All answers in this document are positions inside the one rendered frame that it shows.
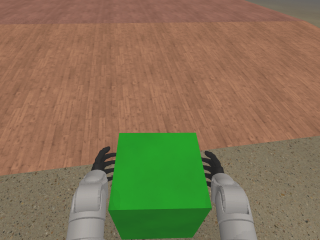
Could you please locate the robot left hand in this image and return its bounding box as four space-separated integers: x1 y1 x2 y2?
91 146 117 182

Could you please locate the carton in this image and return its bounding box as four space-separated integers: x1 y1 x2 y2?
108 133 212 240

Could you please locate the right robot forearm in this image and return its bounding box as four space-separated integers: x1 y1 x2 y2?
210 173 258 240

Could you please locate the robot right hand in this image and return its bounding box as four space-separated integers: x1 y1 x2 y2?
201 151 224 187

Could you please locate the left robot forearm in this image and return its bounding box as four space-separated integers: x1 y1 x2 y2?
66 169 109 240

